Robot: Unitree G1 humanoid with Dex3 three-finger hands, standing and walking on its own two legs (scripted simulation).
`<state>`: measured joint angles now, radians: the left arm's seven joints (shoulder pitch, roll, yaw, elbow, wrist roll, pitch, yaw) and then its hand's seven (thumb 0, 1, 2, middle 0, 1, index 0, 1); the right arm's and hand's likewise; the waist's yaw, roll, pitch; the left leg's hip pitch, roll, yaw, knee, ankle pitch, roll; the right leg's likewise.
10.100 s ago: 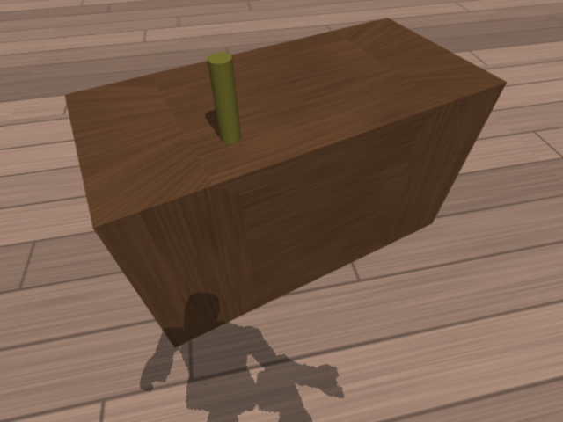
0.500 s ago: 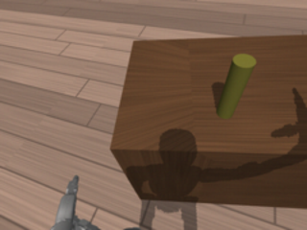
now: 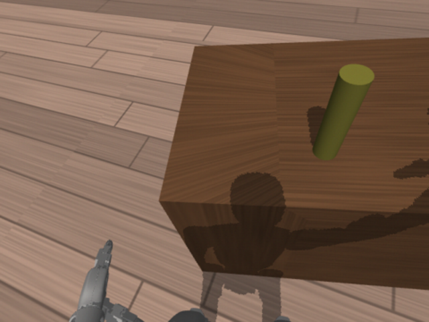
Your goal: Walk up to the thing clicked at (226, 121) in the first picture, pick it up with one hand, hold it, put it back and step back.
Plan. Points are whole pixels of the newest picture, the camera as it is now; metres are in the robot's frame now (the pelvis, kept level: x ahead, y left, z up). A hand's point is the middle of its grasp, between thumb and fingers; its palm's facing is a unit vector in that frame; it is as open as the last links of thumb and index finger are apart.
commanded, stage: go down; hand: right
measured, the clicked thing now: (337, 118) +0.49 -0.17 +0.06
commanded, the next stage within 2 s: approach in 0.36 s
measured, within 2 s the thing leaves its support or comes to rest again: neither
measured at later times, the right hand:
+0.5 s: hand out of the picture +0.42 -0.36 +0.14, palm faces +0.14 +0.99 +0.02, open 17.5 cm
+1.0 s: hand (376, 146) +0.46 -0.25 +0.03, palm faces +0.04 +1.00 +0.08, open 17.5 cm
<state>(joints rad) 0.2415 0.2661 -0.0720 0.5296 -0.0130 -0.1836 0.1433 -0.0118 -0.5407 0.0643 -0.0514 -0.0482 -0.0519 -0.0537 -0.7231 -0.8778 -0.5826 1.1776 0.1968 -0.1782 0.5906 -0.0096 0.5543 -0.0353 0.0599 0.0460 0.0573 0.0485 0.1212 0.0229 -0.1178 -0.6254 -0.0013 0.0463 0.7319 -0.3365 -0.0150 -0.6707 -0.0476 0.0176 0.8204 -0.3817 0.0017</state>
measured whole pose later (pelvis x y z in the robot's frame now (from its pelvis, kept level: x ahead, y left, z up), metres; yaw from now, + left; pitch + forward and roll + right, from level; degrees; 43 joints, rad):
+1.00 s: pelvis -0.01 +0.00 -0.03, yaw +2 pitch +19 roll +3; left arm 0.31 0.25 -0.02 0.25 0.03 -0.16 0.05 -0.01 -0.52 0.04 -0.06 -0.06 -0.07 -0.06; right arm -0.73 -0.61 -0.50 1.12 0.15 -0.34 0.38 -0.01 0.54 -0.04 0.05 0.04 0.05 0.04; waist 0.20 0.05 -0.12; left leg -0.86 -0.01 0.03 0.93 -0.40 -0.02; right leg -0.90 -0.06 0.01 1.02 -0.45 0.00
